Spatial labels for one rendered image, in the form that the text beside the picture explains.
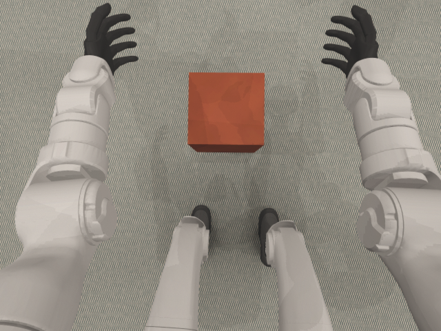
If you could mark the left robot foot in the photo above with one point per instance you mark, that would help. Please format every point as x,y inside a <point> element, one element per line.
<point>202,212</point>

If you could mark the robot right thigh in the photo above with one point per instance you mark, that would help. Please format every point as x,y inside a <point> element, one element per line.
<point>301,306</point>

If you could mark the robot left upper arm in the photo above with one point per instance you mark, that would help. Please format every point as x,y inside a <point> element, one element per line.
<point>60,224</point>

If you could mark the robot right forearm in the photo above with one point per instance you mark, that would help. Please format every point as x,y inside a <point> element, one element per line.
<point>386,131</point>

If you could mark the left robot hand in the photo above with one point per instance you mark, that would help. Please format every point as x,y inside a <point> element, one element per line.
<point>98,39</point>

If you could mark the carton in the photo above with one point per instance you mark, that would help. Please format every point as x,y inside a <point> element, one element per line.
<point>226,111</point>

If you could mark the robot left forearm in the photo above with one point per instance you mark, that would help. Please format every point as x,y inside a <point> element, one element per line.
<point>80,126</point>

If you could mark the right robot hand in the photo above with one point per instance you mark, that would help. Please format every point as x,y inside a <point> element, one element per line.
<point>363,43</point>

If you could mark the robot right upper arm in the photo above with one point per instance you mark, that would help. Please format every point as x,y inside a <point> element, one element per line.
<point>403,226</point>

